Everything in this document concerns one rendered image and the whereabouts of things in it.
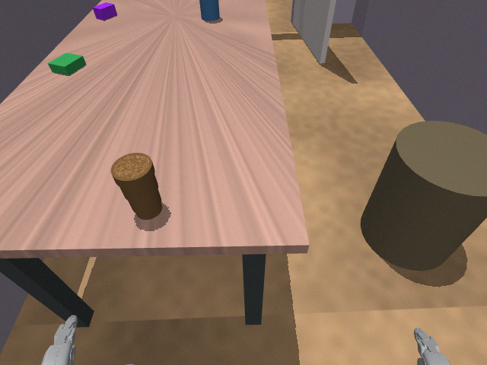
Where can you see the left robot hand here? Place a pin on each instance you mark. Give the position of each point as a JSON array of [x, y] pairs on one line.
[[63, 350]]

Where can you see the right robot hand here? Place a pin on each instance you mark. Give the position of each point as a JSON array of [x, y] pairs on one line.
[[428, 349]]

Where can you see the table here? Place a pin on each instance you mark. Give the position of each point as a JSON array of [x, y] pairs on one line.
[[201, 98]]

